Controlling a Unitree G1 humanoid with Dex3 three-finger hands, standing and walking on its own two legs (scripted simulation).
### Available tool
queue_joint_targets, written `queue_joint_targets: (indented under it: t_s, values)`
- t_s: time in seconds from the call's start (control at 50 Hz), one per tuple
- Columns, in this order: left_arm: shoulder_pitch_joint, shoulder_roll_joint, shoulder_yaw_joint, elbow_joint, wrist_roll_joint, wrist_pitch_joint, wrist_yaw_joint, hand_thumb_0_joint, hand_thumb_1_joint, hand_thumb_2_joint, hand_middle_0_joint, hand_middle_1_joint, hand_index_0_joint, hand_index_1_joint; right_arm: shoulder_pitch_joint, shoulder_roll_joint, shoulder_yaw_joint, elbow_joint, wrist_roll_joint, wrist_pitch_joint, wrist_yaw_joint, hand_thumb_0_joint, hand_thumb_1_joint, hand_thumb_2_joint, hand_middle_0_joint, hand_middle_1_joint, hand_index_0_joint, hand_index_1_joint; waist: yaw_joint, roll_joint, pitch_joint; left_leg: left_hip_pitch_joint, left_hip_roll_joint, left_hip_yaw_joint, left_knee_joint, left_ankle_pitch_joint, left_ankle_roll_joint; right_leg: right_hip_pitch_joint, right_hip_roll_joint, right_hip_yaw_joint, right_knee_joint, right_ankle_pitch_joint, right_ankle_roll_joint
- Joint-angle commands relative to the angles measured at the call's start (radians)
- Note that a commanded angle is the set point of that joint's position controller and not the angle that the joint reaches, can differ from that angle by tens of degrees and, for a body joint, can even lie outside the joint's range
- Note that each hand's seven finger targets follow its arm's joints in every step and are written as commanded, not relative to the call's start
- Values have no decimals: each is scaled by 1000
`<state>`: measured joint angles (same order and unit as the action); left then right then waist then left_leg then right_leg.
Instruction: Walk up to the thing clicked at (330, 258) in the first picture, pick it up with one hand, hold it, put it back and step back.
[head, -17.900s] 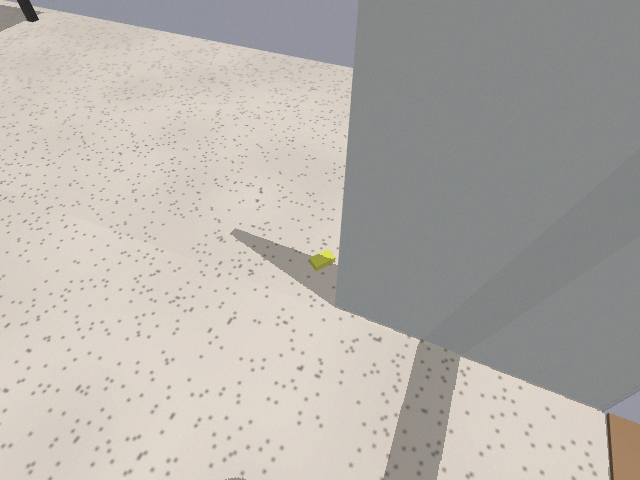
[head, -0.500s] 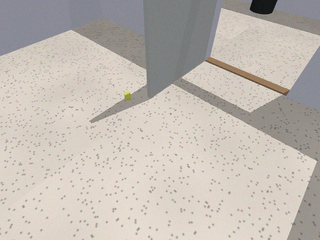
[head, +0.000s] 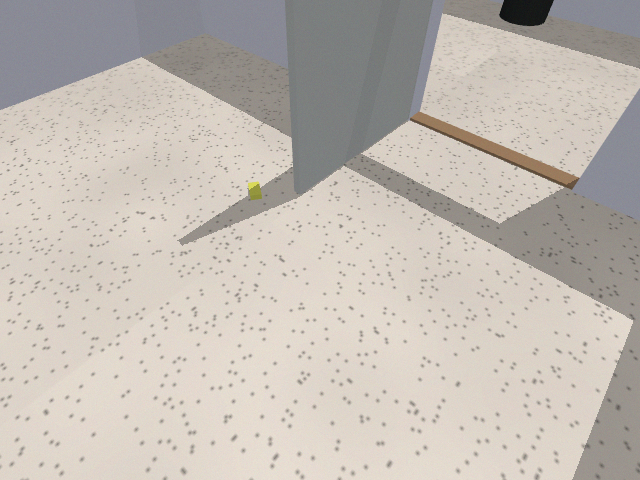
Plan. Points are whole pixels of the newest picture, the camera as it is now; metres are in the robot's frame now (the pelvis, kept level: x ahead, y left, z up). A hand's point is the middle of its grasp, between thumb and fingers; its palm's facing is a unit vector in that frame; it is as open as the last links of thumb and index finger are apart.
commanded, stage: stand
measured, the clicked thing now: (254, 190) +1.46 +0.27 -0.77
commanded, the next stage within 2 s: walk up in 0.92 s
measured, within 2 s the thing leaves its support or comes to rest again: neither
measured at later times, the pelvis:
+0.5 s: pelvis +0.00 +0.00 +0.00, yaw +0 degrees
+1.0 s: pelvis +0.01 +0.00 +0.00, yaw -1 degrees
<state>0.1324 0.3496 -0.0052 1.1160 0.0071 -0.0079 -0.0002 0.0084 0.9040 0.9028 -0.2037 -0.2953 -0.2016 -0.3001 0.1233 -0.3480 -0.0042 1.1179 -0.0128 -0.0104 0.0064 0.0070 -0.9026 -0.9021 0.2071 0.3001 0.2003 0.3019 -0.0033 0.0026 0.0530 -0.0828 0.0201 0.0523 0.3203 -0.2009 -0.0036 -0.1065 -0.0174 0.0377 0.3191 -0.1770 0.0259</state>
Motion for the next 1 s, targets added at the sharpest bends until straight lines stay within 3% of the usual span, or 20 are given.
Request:
queue_joint_targets:
  t_s: [0.0,0.5,0.88,0.9,0.92,0.94,0.96,0.98]
  values:
    - [-29,210,42,-62,3,-20,11,0,900,900,-200,-300,-200,-300,-38,-219,-46,-57,4,-20,-13,0,-900,-900,200,300,200,300,1,-3,-63,23,120,-100,-50,138,27,-15,-109,82,-43,177,-46]
    - [-38,214,40,-63,2,-23,13,0,900,900,-200,-300,-200,-300,-31,-213,-45,-61,5,-19,-13,0,-900,-900,200,300,200,300,-4,-1,-80,34,123,-96,-40,188,26,-5,-110,78,-29,223,-46]
    - [-31,208,38,-64,5,-21,13,0,900,900,-200,-300,-200,-300,-39,-218,-49,-62,4,-19,-13,0,-900,-900,200,300,200,300,1,1,-68,30,123,-99,-50,152,29,-12,-108,76,-38,183,-44]
    - [7,308,99,-114,22,-34,-17,0,900,900,-200,-300,-200,-300,20,-302,-110,-115,-11,-37,11,0,-900,-900,200,300,200,300,-6,-7,-177,71,107,-112,19,-355,100,-22,-40,44,66,-304,-80]
    - [-26,303,103,-119,33,-34,-28,0,900,900,-200,-300,-200,-300,68,-324,-125,-95,-17,-41,19,0,-900,-900,200,300,200,300,-29,41,-114,59,148,-174,-26,-568,134,-171,-39,35,138,-445,-88]
    - [-97,282,102,-143,33,-32,-38,0,900,900,-200,-300,-200,-300,95,-339,-135,-91,-20,-39,23,0,-900,-900,200,300,200,300,-63,109,-10,94,207,-263,-117,-653,163,-364,1,-28,241,-417,-66]
    - [-139,269,104,-170,40,-28,-47,0,900,900,-200,-300,-200,-300,116,-362,-152,-96,-19,-41,25,0,-900,-900,200,300,200,300,-89,181,55,83,336,-398,-229,-697,227,-496,9,-66,439,-350,-48]
    - [-153,272,105,-192,40,-32,-50,0,900,900,-200,-300,-200,-300,114,-372,-159,-115,-22,-49,27,0,-900,-900,200,300,200,300,-89,135,119,73,403,-457,-252,-602,263,-580,-28,-8,489,-330,-46]
